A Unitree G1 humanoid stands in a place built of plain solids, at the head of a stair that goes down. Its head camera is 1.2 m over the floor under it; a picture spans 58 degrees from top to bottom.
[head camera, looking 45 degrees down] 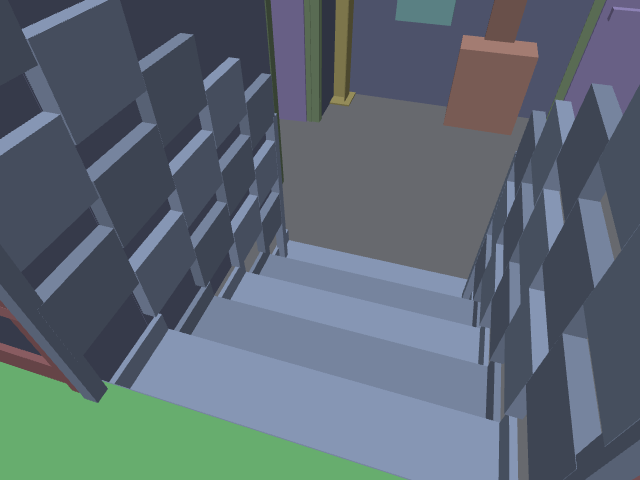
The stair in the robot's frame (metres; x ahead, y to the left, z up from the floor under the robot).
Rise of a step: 0.17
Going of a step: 0.30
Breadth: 1.22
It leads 17 degrees to the right of straight ahead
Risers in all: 6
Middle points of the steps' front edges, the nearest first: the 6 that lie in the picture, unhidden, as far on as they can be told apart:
0.44 0.08 0.00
0.73 0.00 -0.17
1.02 -0.09 -0.34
1.30 -0.18 -0.51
1.59 -0.27 -0.68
1.88 -0.36 -0.85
